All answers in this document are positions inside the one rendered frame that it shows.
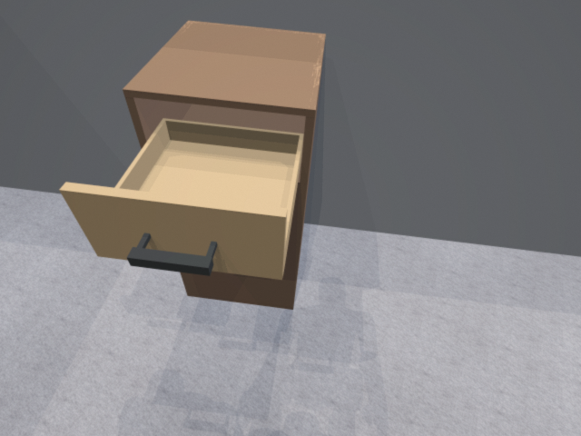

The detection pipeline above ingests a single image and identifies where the cabinet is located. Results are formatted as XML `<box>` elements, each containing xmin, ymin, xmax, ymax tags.
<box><xmin>123</xmin><ymin>20</ymin><xmax>326</xmax><ymax>310</ymax></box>

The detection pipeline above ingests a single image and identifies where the drawer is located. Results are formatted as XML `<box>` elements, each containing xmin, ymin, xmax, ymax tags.
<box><xmin>59</xmin><ymin>118</ymin><xmax>304</xmax><ymax>280</ymax></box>

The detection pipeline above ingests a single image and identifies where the handle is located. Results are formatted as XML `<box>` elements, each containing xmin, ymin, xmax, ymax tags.
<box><xmin>127</xmin><ymin>233</ymin><xmax>217</xmax><ymax>276</ymax></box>

